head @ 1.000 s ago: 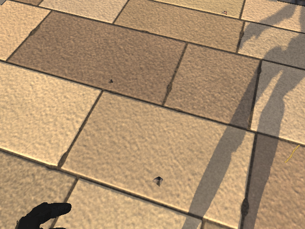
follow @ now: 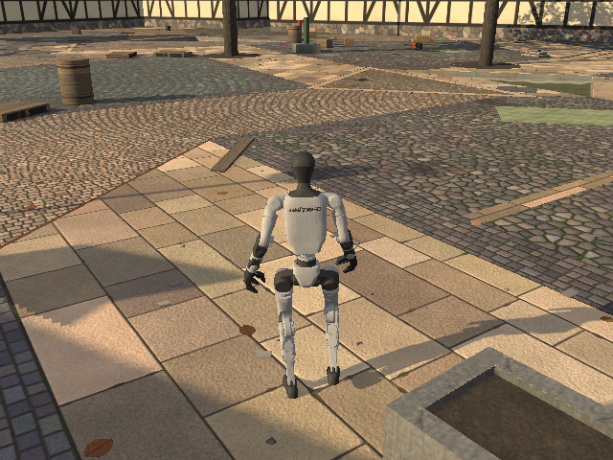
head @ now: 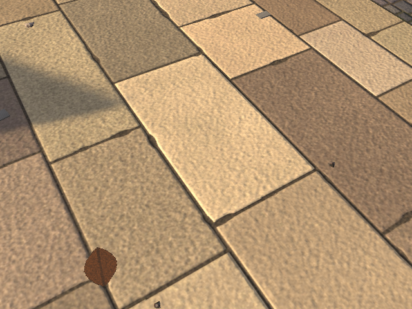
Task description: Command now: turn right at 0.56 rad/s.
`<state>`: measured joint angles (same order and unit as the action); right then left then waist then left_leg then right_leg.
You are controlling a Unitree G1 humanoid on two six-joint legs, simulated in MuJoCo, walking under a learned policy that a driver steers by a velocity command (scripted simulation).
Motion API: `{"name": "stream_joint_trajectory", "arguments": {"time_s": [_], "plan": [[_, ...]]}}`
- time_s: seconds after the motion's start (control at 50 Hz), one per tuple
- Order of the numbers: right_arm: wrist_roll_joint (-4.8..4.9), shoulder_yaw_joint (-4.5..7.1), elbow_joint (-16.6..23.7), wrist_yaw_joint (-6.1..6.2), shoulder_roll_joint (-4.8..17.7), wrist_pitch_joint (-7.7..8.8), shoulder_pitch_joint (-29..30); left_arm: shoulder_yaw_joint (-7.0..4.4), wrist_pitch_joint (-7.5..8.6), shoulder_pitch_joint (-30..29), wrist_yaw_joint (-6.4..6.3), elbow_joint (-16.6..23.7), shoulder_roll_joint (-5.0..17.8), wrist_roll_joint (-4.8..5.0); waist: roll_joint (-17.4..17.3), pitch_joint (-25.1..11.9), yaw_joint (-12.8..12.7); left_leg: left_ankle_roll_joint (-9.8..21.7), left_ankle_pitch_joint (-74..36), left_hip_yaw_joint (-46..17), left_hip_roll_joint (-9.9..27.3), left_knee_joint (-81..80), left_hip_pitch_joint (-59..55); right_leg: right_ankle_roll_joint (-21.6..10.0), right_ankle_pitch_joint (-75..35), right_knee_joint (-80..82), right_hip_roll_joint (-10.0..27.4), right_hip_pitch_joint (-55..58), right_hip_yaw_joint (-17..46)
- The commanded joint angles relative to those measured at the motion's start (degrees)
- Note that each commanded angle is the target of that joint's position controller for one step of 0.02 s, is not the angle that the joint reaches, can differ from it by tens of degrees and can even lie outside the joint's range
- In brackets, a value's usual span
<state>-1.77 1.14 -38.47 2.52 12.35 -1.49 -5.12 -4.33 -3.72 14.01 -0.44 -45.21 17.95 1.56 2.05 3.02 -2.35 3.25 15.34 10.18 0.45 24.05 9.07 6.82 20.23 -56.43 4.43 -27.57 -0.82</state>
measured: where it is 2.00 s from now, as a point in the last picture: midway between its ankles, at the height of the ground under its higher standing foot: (226, 165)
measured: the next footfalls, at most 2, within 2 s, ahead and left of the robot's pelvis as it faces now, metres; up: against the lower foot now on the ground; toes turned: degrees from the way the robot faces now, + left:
right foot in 0.24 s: +0.04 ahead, -0.15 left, +0.00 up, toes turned -18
left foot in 0.80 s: +0.19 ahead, +0.05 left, +0.00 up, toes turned -16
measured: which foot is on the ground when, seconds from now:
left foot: down 0.00-0.24, up 0.26-0.78, down 0.80-1.00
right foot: up 0.00-0.22, down 0.24-0.82, up 0.84-1.00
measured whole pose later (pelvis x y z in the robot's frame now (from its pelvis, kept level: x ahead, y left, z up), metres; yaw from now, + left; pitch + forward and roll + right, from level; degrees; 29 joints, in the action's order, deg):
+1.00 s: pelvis +0.25 -0.05 +0.00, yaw -9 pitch +3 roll -2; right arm 1.5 1.9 -45.7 -0.9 13.3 3.8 -31.7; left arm -2.3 7.9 7.7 2.3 -34.7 17.0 0.1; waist 1.9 -0.7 4.3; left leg 4.9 20.6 -6.6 -2.9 20.7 2.3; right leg 0.3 12.2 -57.2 0.5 -35.3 2.8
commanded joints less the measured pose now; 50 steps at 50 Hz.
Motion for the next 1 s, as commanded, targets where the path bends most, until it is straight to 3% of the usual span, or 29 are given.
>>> {"name": "stream_joint_trajectory", "arguments": {"time_s": [0.02, 0.1, 0.16, 0.2, 0.22, 0.24, 0.26, 0.28, 0.3, 0.32, 0.34, 0.38, 0.46, 0.56, 0.58, 0.62, 0.66, 0.7, 0.76, 0.78, 0.8, 0.82, 0.84, 0.86, 0.88, 0.9, 0.92, 0.96, 1.0], "plan": [[0.15, 3.93, 2.0, 0.41, 11.3, 0.31, -0.3, -0.95, 0.38, -5.2, 0.53, 7.2, 4.5, -0.25, -7.7, -1.7, 4.0, 10.9, -18.8, -9.0, 19.6, -8.6, -6.3, -0.1, 1.2, 1.2, 2.9, -6.5, 0.4], [0.99, 5.01, 1.4, -0.36, 12.7, 0.26, 0.4, -0.67, 0.09, -5.5, 1.76, 9.7, 3.1, -0.22, -7.3, -3.7, 3.8, 10.1, -29.1, -4.6, 20.3, -5.3, -8.0, -2.1, 1.7, 7.1, 2.5, -3.0, -2.8], [2.44, 5.87, 1.1, -1.34, 13.9, 0.49, 0.9, -1.15, -0.88, -5.5, 2.57, 11.6, 3.5, 0.13, -8.4, -5.7, 3.2, 7.8, -34.5, -2.1, 21.0, -1.5, -9.5, -4.7, 2.0, 12.9, 1.1, 1.2, -5.1], [3.62, 6.25, 0.7, -2.03, 14.2, 0.69, 1.6, -1.96, -1.55, -3.7, 2.87, 12.4, 4.3, 0.28, -8.4, -7.1, 1.0, 4.9, -35.6, 0.5, 20.4, 3.9, -8.8, -7.2, -1.1, 20.0, -0.6, 6.8, -6.3], [4.17, 6.28, -0.1, -2.32, 13.6, 0.64, 1.2, -2.85, -1.44, 0.2, 2.40, 11.6, 5.5, 0.17, -6.4, -8.6, -1.4, 2.1, -36.5, 3.2, 18.1, 10.9, -5.7, -9.4, -7.7, 26.8, -2.9, 14.1, -6.7], [3.59, 6.13, -0.6, -2.68, 12.4, 0.94, -0.9, -4.90, -1.00, 5.8, 1.09, 10.7, 10.7, 0.02, 1.7, -10.4, -3.5, -2.5, -26.2, 5.3, 13.0, 23.7, 4.2, -13.3, -29.1, 31.5, -1.1, 26.0, 0.8], [0.01, 4.81, 3.1, -2.56, 8.0, 1.57, 1.7, -6.54, -0.54, 6.8, -0.02, 11.3, 18.9, -0.36, 19.1, -10.6, -1.3, -8.4, 21.1, 4.9, 2.8, 41.9, 27.0, -23.0, -59.3, 29.5, 12.9, 38.1, 24.0], [-0.14, 4.97, 4.1, -2.22, 10.1, 1.89, 4.5, -5.55, 1.55, 6.3, 1.07, 13.1, 17.1, -2.57, 11.9, -19.2, -3.7, -9.0, 27.4, -10.6, -0.7, 50.8, 30.3, -31.3, -50.2, 33.7, 18.7, 36.7, 34.2], [1.39, 5.50, 4.4, -1.98, 12.0, 1.91, 6.6, -4.90, 3.06, 3.9, 1.57, 12.8, 14.9, -1.89, 5.2, -15.5, -3.0, -7.7, 23.5, -13.7, 0.8, 51.3, 32.6, -29.4, -40.9, 36.0, 16.8, 34.5, 28.9], [1.93, 5.44, 4.7, -1.55, 11.4, 2.28, 6.9, -4.63, 3.84, 1.0, 0.98, 12.4, 13.5, -0.41, 2.8, -10.0, -0.6, -6.5, 17.6, -14.9, 1.6, 47.4, 34.0, -25.4, -32.7, 36.8, 12.7, 31.0, 25.1], [1.31, 5.69, 3.8, -0.91, 12.1, 2.42, 5.9, -4.04, 3.77, -2.5, 0.30, 13.0, 11.8, 0.57, 0.4, -7.3, 1.2, -6.2, 12.7, -15.4, 2.3, 43.7, 34.4, -22.6, -30.0, 36.9, 10.5, 28.5, 22.8], [0.55, 5.86, 2.8, -0.91, 12.4, 2.45, 3.2, -3.34, 3.06, -6.2, -0.96, 14.8, 10.8, -0.14, 1.8, -7.7, 3.5, -6.8, 6.7, -15.3, 0.6, 40.4, 28.9, -21.2, -34.1, 36.5, 7.6, 23.5, 19.8], [1.43, 4.85, 1.0, -1.21, 10.1, 2.27, 0.4, -3.43, 2.42, -5.5, -1.84, 14.9, 11.5, -0.33, 2.7, -10.0, 3.4, -9.1, 2.8, -14.8, -1.6, 29.4, 24.7, -20.3, -34.5, 34.7, 5.9, 23.0, 18.1], [1.96, 3.75, -0.2, -2.25, 9.0, 1.50, -0.2, -0.37, 2.35, -6.0, -1.27, 13.2, 5.7, -2.52, 6.5, -10.0, 0.9, -8.7, -0.2, -12.4, 2.1, 21.2, 13.7, -18.9, -29.7, 33.8, 5.8, 16.8, 14.4], [2.22, 3.39, -0.4, -2.71, 8.8, 1.67, -0.7, 0.00, 2.57, -4.2, -0.82, 12.1, 5.3, -2.52, 6.8, -10.3, -0.2, -7.9, -0.7, -10.8, 2.1, 19.7, 12.4, -19.0, -15.8, 36.2, 5.9, 16.5, 14.7], [3.84, 3.69, 1.2, -3.45, 11.4, 2.45, 2.0, -1.19, 3.43, -1.7, 0.16, 10.8, 10.5, -2.13, 9.9, -3.9, -2.8, -4.9, 3.6, -9.0, 1.6, 19.6, 17.3, -19.7, 15.3, 42.1, 8.3, 14.9, 20.6], [4.59, 3.64, 1.9, -3.99, 12.1, 3.85, 2.9, -1.16, 4.81, -0.9, 0.24, 9.8, 10.7, -1.92, 9.4, 1.1, -3.0, -1.9, 7.8, -9.9, 2.6, 17.8, 23.2, -19.9, 21.1, 44.3, 11.1, 17.9, 24.0], [4.59, 3.27, 1.4, -4.57, 11.2, 5.27, 1.2, -1.18, 5.98, 0.0, -0.01, 9.0, 10.0, -1.17, 7.6, 1.8, -2.5, 0.8, 9.1, -10.4, 3.7, 16.6, 26.8, -19.7, 18.4, 44.6, 13.1, 23.9, 23.3], [4.84, 2.81, -0.9, -4.94, 9.4, 6.20, -5.1, -1.36, 6.70, -3.1, 0.25, 9.5, 9.6, -0.44, 3.8, 0.9, 1.3, 3.6, 4.8, -7.1, 3.1, 10.0, 17.5, -17.6, 13.4, 42.6, 11.4, 20.8, 15.9], [4.69, 3.09, -3.2, -4.80, 9.3, 6.23, -11.0, -1.21, 6.70, -6.1, 0.31, 10.3, 8.9, -0.45, 1.7, -0.6, 4.7, 4.0, 2.4, -4.6, 1.0, 7.3, 8.2, -16.1, 11.3, 38.7, 8.7, 15.5, 10.8], [4.25, 4.26, -6.4, -4.52, 11.4, 6.25, -19.9, -0.52, 7.16, -9.0, 0.22, 11.7, 6.8, -1.06, -2.5, -3.1, 8.6, 5.0, 3.0, -5.5, -1.1, 7.2, -3.9, -14.1, 1.3, 28.0, 4.4, 8.2, 4.7], [4.03, 6.73, -8.3, -4.14, 19.0, 6.71, -30.4, 0.69, 8.29, -12.9, 0.08, 15.2, 3.0, -1.60, -17.6, -4.9, 12.2, 11.5, 15.4, -29.4, 9.5, -3.1, -15.4, -8.5, -7.2, 1.0, -3.7, -6.8, -5.1], [3.06, 6.20, -7.0, -5.09, 18.8, 7.80, -32.3, 1.43, 10.26, -15.3, 0.12, 18.2, 1.4, -0.86, -22.3, -4.9, 11.8, 18.6, 26.2, -56.9, 16.3, -13.8, -23.0, -7.0, 6.9, -11.8, -10.3, -24.4, 3.8], [2.70, 5.27, -5.2, -5.11, 15.1, 8.25, -28.2, 1.14, 12.15, -14.7, 1.02, 18.1, 3.7, 0.86, -14.8, -2.2, 10.6, 18.5, 27.1, -56.2, 18.2, -14.2, -26.0, -8.3, 5.4, -16.4, -6.3, -32.5, 7.4], [2.42, 4.63, -4.1, -4.86, 12.9, 8.17, -26.8, 1.30, 13.17, -14.6, 1.81, 17.4, 4.0, 0.96, -10.4, -1.5, 9.7, 17.2, 22.3, -50.8, 16.4, -12.6, -25.9, -8.9, 1.6, -16.1, -4.4, -33.5, 7.4], [2.68, 4.27, -3.8, -4.66, 12.1, 7.65, -26.8, 1.29, 13.76, -15.0, 2.15, 17.0, 3.8, -0.49, -4.6, -0.8, 9.2, 15.7, 18.2, -46.0, 14.5, -12.4, -24.4, -9.1, -1.4, -12.9, -3.4, -32.8, 6.6], [2.90, 3.73, -3.5, -4.26, 11.1, 7.17, -26.1, 0.92, 14.03, -15.4, 2.31, 17.1, 4.1, -1.56, -3.7, 0.3, 7.9, 14.8, 12.4, -42.6, 13.2, -12.5, -21.4, -8.6, -4.5, -8.0, -2.6, -30.6, 6.5], [3.41, 2.64, -3.1, -3.21, 8.9, 6.11, -24.8, 0.72, 13.39, -15.0, 2.99, 16.8, 3.7, -1.74, -5.5, 2.1, 6.1, 13.1, 4.9, -36.9, 10.1, -13.6, -15.7, -6.7, -8.3, -0.9, -2.7, -25.6, 5.2], [3.60, 2.69, -2.6, -1.83, 9.9, 5.36, -22.8, 1.27, 12.92, -18.4, 3.26, 17.9, 2.2, -1.59, -5.9, 4.7, 5.8, 12.0, -1.7, -32.2, 7.2, -15.0, -5.8, -4.7, -12.7, 8.5, -4.8, -19.6, 2.2]]}}
Keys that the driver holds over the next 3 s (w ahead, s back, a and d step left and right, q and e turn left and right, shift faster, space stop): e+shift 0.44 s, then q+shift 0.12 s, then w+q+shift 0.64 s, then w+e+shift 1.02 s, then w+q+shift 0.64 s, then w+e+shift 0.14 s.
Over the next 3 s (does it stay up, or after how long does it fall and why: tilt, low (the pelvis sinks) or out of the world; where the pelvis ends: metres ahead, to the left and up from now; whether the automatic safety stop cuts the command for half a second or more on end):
stays up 1.90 -0.51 -0.03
